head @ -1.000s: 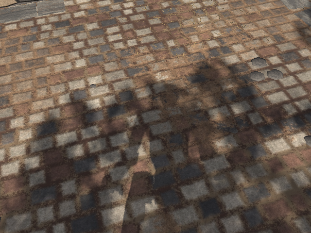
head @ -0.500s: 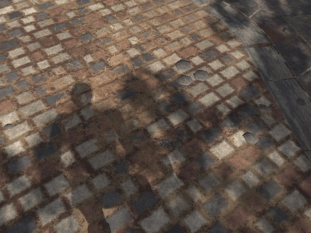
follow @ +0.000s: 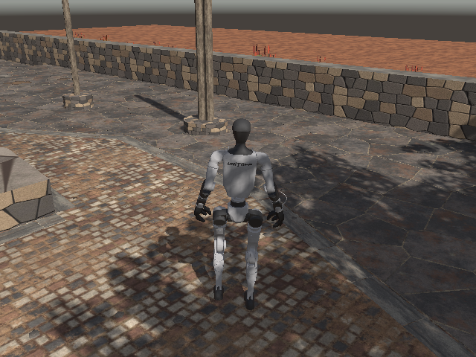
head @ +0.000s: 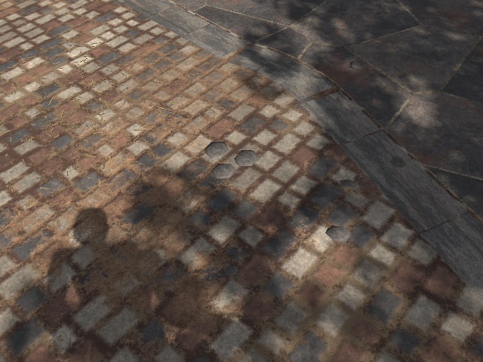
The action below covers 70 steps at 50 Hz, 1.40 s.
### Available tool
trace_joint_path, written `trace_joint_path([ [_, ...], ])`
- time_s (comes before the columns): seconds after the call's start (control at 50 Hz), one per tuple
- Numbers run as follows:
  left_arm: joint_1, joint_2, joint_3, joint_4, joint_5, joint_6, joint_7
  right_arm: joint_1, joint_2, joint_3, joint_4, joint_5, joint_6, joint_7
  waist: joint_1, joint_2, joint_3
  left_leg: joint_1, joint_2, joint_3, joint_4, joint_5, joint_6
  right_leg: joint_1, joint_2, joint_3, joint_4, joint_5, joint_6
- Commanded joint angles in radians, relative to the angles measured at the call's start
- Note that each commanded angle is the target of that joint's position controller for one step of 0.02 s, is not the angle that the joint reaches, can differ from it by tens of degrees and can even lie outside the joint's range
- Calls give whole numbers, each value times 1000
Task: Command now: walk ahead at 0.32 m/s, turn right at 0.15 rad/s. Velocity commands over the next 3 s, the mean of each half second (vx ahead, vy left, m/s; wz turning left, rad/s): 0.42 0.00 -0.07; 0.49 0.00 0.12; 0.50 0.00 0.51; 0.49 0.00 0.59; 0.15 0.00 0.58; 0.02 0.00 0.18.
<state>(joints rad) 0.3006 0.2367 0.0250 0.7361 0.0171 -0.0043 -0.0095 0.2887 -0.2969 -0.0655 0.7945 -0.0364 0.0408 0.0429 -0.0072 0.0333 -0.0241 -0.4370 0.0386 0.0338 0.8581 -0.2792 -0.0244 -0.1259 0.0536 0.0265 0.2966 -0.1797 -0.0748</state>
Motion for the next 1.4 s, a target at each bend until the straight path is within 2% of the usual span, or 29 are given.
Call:
trace_joint_path([
  [0.02,47,167,48,-18,1,-28,5,-111,-54,-8,-83,0,-33,2,50,-151,72,-157,9,-5,-106,-2,10,87,-268,273,-179,-273,-153],
  [0.14,48,191,58,16,-2,-45,1,-116,-44,1,-89,10,-61,-9,38,-126,101,48,-13,20,-290,-32,57,-55,-274,268,-140,-299,-163],
  [0.18,8,182,55,20,-9,-46,-1,-2,-37,0,-48,8,-77,-20,-35,-74,87,288,-44,40,-413,36,75,-192,-229,223,-46,-288,-129],
  [0.2,-3,142,43,18,0,-51,1,106,-61,-7,-12,7,-90,-31,-79,-24,55,455,-13,-21,-448,-11,83,-289,-180,178,70,-261,-100],
  [0.22,-41,56,17,-17,-4,-60,-5,217,-155,-25,2,-8,-104,-44,-131,167,12,585,208,-332,-611,-270,135,-431,-63,40,375,-242,-45],
  [0.24,-55,87,23,-42,5,-63,-5,270,-255,-53,20,6,-102,-39,-126,264,48,583,371,-685,-751,-477,234,-620,36,-39,592,-357,-31],
  [0.26,-41,146,39,-23,26,-57,-6,204,-181,-35,10,10,-98,-33,-71,96,102,503,358,-654,-735,-507,251,-631,-33,42,721,-309,-41],
  [0.28,-23,137,40,-2,21,-57,-19,123,-128,-20,-11,16,-100,-27,-27,48,125,446,304,-558,-728,-436,231,-616,-68,49,742,-220,-41],
  [0.34,-17,115,34,33,25,-49,-38,66,-66,0,-12,19,-120,-30,1,56,94,416,182,-311,-751,-67,179,-559,-116,1,736,-52,0],
  [0.44,-153,84,20,-1,27,-34,-39,170,-53,6,60,35,-133,-30,-19,37,91,460,143,-157,-730,394,205,-634,-135,-61,679,51,60],
  [0.58,-354,63,-3,-57,13,-38,-37,216,-71,8,124,26,-131,-40,-49,56,134,471,151,-88,-720,559,199,-491,-90,-113,320,151,34],
  [0.64,-282,88,8,-34,15,-44,-23,181,-90,4,139,23,-129,-48,6,59,100,527,178,-70,-607,836,178,-353,-46,-118,262,82,-21],
  [0.68,-25,128,31,55,20,-57,-4,153,-105,1,144,20,-118,-51,119,36,-44,498,140,-28,-298,963,146,-52,5,-131,187,65,-70],
  [0.7,137,184,50,94,42,-65,8,161,-82,9,127,26,-116,-50,173,-20,-154,318,102,-6,-35,688,135,204,-137,16,180,-23,-111],
  [0.72,197,290,78,99,60,-64,15,279,41,34,99,57,-116,-38,112,-260,-291,-40,-77,36,367,-6,89,477,-452,526,111,-166,-238],
  [0.74,148,247,73,98,12,-54,5,242,-60,9,116,31,-113,-43,115,-173,-282,-144,-102,-97,469,-227,109,422,-461,712,-14,-187,-252],
  [0.76,34,195,60,92,-1,-53,5,152,-69,1,93,29,-113,-42,65,-117,-99,-192,-37,-113,462,-129,119,264,-422,511,-28,-208,-212],
  [0.78,-29,130,45,85,2,-62,1,112,-49,9,88,30,-119,-37,46,-71,-12,-163,2,-105,399,-56,120,122,-380,383,-73,-126,-180],
  [0.82,-59,81,30,105,1,-79,7,126,-23,11,107,11,-96,-27,-8,-97,47,-67,43,-103,306,-8,106,-33,-299,202,-130,-8,-110],
  [0.92,11,102,36,152,-2,-116,8,34,2,10,90,10,-57,-5,-17,-88,89,-157,63,-92,234,121,78,-47,-275,23,-210,102,-91],
  [1.12,157,98,27,228,-1,-104,35,-289,40,34,-22,6,-69,15,61,-80,140,-230,21,66,-189,307,95,177,-276,-194,-145,458,-44],
  [1.18,152,123,31,238,5,-90,46,-271,24,28,-30,3,-68,13,33,-106,108,-148,-40,117,-241,180,146,268,-299,-237,-16,794,-32],
  [1.22,128,154,40,235,10,-76,53,-162,-3,13,-4,0,-67,4,-22,-136,37,-15,-106,144,-249,65,196,289,-310,-262,181,1034,-32],
  [1.26,93,174,46,211,7,-63,46,96,-73,-25,71,-14,-79,-10,-144,-90,-100,336,-110,58,-374,51,272,111,-294,-275,597,819,-14],
  [1.28,111,93,29,161,-4,-71,34,168,-184,-60,78,-19,-76,-27,-136,76,-199,618,160,-314,-389,-6,369,-216,-199,-278,945,197,26],
  [1.3,68,96,34,96,-11,-81,17,132,-234,-71,60,7,-66,-24,-96,167,-255,769,325,-815,-549,61,508,-545,9,-102,1193,-372,61],
  [1.32,-45,125,37,77,2,-94,12,103,-199,-66,69,27,-58,-31,-106,16,-123,692,287,-655,-576,80,460,-654,-82,19,1168,-262,48],
  [1.36,-41,115,34,82,-5,-107,11,2,-103,-43,64,28,-64,-39,-17,-83,39,432,202,-442,-616,261,363,-566,-151,8,981,-136,53],
  [1.4,-5,98,31,86,28,-69,7,-37,-70,-29,57,38,-81,-45,34,-61,40,316,120,-323,-631,396,325,-452,-172,8,884,-122,87],
])
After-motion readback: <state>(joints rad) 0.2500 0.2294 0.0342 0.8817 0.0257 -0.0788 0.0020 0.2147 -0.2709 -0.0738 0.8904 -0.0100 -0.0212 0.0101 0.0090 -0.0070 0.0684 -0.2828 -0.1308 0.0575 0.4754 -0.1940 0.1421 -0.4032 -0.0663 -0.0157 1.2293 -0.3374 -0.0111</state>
